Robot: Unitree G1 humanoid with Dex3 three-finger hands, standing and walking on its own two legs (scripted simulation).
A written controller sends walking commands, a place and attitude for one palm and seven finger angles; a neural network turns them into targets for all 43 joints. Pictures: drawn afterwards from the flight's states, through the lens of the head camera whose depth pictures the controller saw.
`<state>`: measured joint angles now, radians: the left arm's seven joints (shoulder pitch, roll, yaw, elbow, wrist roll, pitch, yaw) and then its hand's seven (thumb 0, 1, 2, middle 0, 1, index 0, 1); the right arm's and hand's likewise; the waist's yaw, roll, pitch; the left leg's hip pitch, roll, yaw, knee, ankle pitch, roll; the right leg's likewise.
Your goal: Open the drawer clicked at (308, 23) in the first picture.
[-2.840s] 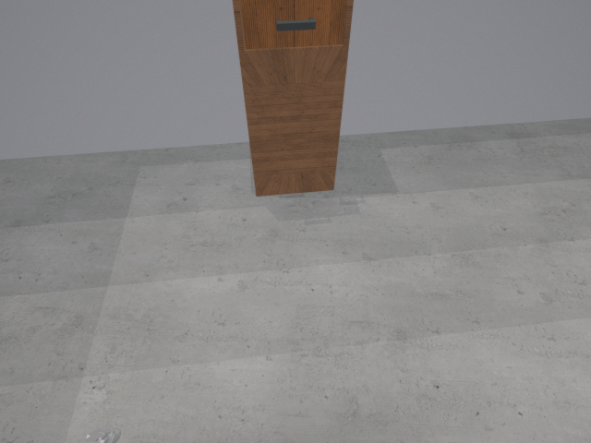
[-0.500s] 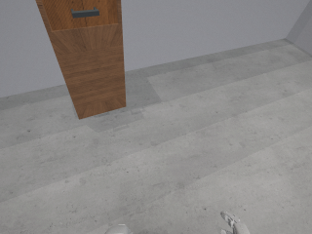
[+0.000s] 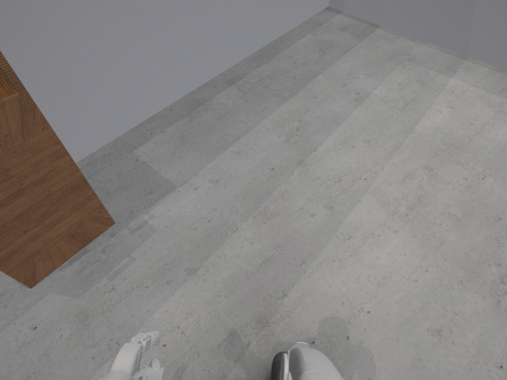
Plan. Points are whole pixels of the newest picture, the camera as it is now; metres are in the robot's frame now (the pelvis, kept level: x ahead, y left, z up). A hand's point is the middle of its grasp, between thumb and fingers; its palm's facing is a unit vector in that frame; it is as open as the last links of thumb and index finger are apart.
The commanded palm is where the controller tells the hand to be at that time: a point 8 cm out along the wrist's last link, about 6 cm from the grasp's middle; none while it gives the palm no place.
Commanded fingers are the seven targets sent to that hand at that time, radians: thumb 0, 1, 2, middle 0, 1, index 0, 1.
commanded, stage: walk to a spot facing it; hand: left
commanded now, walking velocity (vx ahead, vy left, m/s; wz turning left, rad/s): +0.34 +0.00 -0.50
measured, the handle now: out of the picture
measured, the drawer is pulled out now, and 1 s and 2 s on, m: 0.00 0.00 0.00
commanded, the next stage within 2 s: turn to face it in 0.80 s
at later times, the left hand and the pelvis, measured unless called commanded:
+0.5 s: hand (138, 334) +0.23 +0.21 -0.17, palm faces -0.08 -0.97 -0.22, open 7.3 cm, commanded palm none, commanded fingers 0.00 0.90 0.90 -0.20 -0.30 -0.20 -0.30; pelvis +0.21 +0.01 +0.00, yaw -12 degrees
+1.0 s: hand (203, 210) +0.50 +0.10 -0.16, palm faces -0.50 -0.83 -0.23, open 7.3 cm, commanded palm none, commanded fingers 0.00 0.90 0.90 -0.20 -0.30 -0.20 -0.30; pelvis +0.30 -0.01 +0.00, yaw -29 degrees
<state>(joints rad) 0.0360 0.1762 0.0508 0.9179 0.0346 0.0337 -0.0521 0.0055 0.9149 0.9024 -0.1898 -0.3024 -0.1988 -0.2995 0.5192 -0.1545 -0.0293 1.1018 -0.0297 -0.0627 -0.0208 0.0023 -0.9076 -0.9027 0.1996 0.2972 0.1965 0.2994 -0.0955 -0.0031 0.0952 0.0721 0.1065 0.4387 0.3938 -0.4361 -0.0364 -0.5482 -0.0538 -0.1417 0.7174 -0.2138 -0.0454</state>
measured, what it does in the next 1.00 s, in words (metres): walks ahead, turning right: right foot, then left foot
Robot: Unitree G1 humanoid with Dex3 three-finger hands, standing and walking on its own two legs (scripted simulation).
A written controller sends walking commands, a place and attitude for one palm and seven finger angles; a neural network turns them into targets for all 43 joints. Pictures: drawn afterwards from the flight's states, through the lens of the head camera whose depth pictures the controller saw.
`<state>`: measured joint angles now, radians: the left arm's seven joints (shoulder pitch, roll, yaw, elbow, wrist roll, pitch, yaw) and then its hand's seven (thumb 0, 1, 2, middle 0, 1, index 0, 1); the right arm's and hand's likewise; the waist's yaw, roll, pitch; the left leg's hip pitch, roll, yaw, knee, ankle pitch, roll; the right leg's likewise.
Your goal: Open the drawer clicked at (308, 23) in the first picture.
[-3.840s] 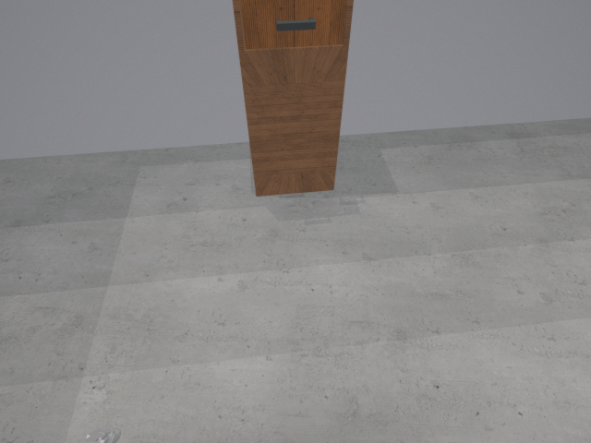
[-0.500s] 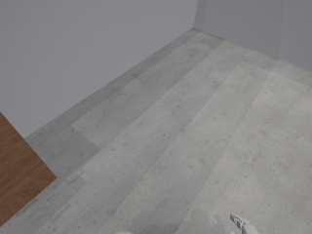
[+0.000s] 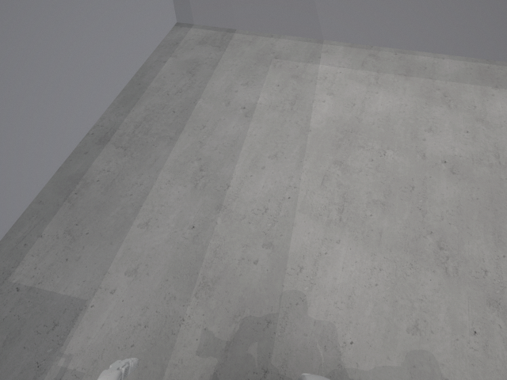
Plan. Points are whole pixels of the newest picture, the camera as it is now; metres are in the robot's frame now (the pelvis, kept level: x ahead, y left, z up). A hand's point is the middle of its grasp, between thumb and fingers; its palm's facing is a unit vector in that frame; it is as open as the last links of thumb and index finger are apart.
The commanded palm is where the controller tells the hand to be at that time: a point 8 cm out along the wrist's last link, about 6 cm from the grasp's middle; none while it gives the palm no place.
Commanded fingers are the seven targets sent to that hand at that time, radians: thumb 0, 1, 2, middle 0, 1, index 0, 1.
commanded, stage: turn to face it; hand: left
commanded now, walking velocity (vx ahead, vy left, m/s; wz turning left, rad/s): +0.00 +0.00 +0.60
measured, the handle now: out of the picture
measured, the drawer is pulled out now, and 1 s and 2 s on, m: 0.00 0.00 0.00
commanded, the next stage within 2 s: none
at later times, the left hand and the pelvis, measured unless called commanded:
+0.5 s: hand out of the picture +0.04 +0.23 -0.18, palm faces +0.28 -0.94 -0.21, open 7.3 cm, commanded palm none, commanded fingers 0.00 0.90 0.90 -0.20 -0.30 -0.20 -0.30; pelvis +0.01 +0.02 -0.01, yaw +15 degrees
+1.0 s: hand out of the picture -0.03 +0.15 -0.13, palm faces +0.54 -0.79 -0.30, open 7.3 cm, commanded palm none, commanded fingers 0.00 0.90 0.90 -0.20 -0.30 -0.20 -0.30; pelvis +0.01 -0.06 +0.01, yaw +33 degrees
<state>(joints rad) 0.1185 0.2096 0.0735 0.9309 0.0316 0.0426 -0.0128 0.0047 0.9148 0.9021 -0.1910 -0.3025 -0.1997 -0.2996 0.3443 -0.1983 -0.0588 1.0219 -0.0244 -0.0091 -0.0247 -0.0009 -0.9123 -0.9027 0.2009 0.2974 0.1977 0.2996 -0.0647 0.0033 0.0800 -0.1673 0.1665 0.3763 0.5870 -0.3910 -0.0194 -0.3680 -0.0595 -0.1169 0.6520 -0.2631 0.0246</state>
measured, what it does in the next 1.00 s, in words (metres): steps on the spot, turning left: right foot, then left foot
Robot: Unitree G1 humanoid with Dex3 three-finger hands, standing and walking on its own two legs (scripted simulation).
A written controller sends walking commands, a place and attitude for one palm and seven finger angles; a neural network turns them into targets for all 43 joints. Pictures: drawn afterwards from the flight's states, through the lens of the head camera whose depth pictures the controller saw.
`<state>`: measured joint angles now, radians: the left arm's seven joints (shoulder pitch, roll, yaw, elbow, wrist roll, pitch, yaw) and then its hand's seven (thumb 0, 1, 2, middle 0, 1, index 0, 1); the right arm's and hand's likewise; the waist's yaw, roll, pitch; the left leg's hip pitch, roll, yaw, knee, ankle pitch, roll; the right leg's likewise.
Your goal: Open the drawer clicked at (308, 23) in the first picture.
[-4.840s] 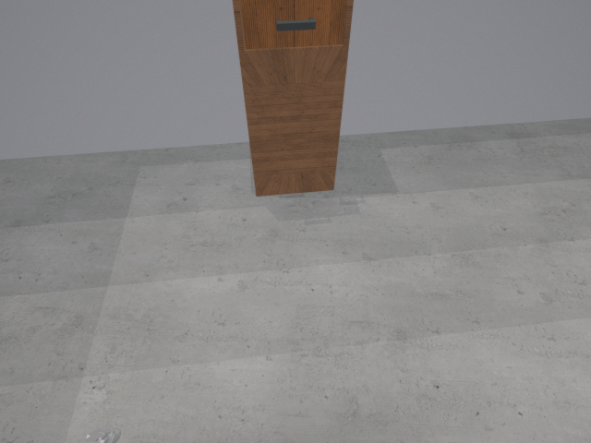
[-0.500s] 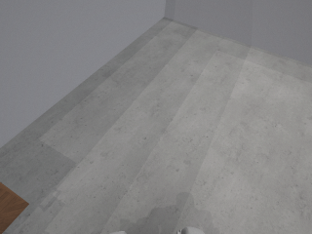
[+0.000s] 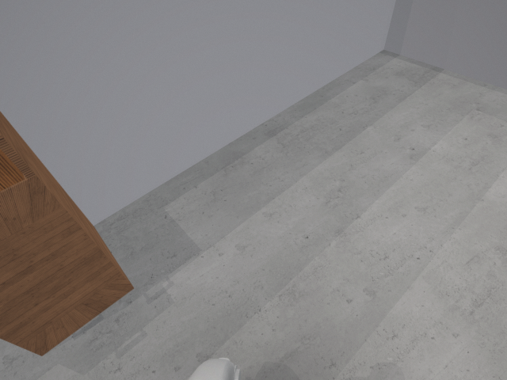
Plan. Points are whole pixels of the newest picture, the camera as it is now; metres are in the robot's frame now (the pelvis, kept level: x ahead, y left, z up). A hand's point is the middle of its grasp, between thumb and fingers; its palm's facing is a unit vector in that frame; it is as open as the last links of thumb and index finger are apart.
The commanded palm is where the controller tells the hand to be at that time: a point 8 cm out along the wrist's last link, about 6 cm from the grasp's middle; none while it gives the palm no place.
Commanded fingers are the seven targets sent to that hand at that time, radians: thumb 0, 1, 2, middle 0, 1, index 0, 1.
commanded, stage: turn to face it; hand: left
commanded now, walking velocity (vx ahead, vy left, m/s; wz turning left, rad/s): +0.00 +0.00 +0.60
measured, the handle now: out of the picture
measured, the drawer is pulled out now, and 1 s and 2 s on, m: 0.00 0.00 0.00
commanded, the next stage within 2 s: take the last steps up to it in 1.10 s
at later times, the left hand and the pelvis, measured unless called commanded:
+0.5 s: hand out of the picture -0.07 +0.28 -0.18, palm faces +0.36 -0.90 -0.26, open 7.3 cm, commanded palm none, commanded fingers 0.00 0.90 0.90 -0.20 -0.30 -0.20 -0.30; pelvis -0.04 +0.05 +0.00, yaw +18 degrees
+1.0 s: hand out of the picture -0.05 +0.22 -0.13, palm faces +0.54 -0.79 -0.29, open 7.3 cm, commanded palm none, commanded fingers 0.00 0.90 0.90 -0.20 -0.30 -0.20 -0.30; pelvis -0.03 -0.01 +0.00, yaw +35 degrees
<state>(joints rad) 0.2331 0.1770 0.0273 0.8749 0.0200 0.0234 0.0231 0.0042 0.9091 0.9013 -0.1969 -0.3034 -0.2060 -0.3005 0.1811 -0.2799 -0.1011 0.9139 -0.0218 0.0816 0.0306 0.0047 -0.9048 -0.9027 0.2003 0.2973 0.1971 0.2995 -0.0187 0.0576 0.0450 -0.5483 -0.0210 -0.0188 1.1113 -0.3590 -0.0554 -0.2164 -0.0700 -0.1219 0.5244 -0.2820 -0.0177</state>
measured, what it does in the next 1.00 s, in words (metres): steps on the spot, turning left: left foot, then right foot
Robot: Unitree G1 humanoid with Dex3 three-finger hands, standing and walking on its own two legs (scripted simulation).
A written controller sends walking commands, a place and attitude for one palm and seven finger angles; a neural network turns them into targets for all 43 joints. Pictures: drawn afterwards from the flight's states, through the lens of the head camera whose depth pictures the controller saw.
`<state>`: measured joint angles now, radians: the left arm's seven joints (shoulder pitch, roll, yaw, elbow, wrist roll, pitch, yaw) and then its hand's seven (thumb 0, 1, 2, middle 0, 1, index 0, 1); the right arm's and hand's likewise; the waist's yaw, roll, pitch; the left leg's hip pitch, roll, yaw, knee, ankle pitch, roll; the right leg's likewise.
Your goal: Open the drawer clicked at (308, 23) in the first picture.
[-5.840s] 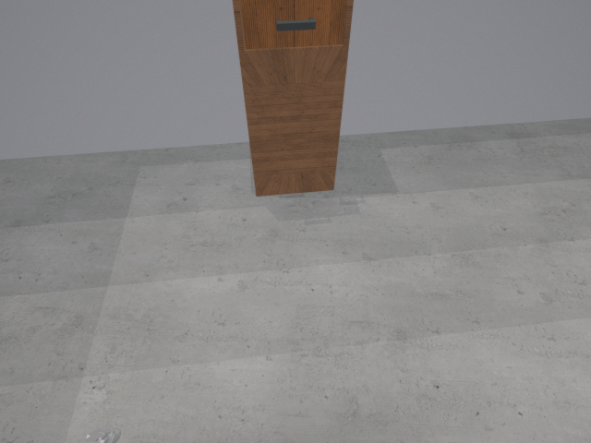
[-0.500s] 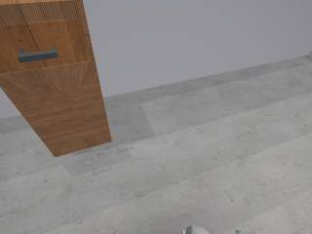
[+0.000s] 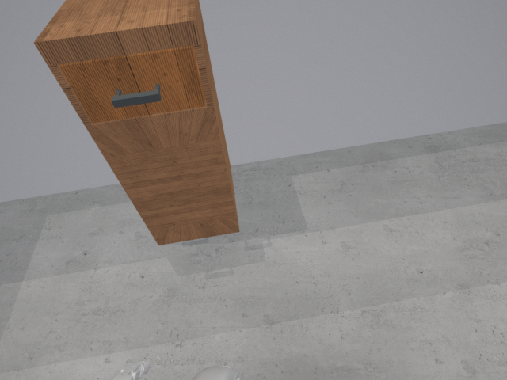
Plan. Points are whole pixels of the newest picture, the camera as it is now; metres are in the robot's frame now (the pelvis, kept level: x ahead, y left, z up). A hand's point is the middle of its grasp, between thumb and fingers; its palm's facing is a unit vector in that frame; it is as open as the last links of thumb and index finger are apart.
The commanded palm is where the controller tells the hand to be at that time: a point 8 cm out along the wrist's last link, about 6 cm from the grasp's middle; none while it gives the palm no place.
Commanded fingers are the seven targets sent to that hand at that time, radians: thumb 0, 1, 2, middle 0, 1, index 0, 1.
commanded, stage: turn to face it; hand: left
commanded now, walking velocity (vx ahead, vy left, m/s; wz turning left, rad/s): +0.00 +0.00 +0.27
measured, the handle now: (137, 94) +0.81 +0.33 +0.03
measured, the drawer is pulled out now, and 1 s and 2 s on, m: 0.00 0.00 0.00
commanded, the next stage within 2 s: take the last steps up to it in 0.10 s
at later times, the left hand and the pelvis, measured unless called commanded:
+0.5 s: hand out of the picture -0.04 +0.26 -0.18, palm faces +0.18 -0.97 -0.19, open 7.3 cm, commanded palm none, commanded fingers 0.00 0.90 0.90 -0.20 -0.30 -0.20 -0.30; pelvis +0.01 +0.07 +0.01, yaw +8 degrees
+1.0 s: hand (163, 320) +0.27 +0.21 -0.16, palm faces +0.11 -0.97 -0.19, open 7.3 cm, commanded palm none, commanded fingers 0.00 0.90 0.90 -0.20 -0.30 -0.20 -0.30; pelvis +0.17 +0.02 -0.01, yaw +8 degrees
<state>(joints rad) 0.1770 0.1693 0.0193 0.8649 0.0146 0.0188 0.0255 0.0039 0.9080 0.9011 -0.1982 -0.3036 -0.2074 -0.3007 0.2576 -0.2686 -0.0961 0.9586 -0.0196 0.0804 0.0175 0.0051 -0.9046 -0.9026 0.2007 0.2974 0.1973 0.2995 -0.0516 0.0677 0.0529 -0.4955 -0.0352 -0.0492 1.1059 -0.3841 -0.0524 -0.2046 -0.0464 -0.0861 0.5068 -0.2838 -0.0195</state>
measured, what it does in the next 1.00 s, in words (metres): walks ahead: left foot, then right foot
